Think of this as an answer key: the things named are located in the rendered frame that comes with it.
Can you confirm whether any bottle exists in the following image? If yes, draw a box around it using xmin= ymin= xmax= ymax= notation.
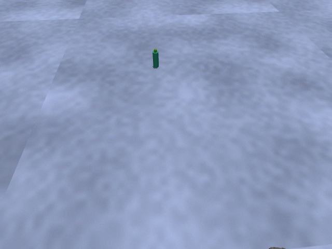
xmin=153 ymin=49 xmax=159 ymax=67

